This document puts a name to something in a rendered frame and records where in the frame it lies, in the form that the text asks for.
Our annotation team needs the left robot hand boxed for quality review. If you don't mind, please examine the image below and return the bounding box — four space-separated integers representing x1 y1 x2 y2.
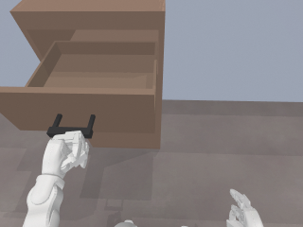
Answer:
42 131 89 179

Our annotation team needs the cabinet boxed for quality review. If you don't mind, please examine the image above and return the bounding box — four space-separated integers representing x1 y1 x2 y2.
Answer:
10 0 166 149

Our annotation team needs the robot left forearm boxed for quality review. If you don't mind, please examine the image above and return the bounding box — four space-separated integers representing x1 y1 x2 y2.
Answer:
23 173 65 227

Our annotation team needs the handle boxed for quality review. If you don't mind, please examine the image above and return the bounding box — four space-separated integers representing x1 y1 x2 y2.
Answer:
46 113 96 139

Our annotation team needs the drawer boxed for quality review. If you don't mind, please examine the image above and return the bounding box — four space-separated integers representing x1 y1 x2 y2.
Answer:
0 41 158 133

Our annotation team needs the right robot hand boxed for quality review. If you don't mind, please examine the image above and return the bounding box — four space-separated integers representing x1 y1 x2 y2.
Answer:
226 188 264 227

